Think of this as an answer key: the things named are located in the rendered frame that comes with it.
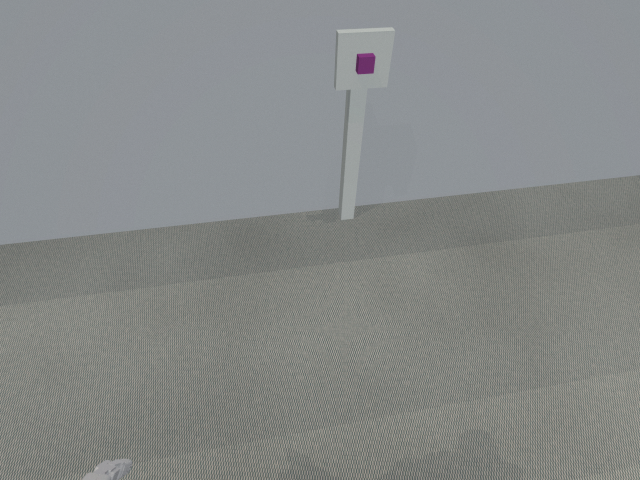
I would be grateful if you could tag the button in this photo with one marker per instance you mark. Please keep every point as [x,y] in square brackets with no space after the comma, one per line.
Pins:
[365,63]

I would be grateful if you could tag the panel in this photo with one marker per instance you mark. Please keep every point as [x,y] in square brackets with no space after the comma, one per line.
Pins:
[349,43]

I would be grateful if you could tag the left robot hand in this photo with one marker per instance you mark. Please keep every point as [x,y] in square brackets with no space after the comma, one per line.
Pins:
[110,470]

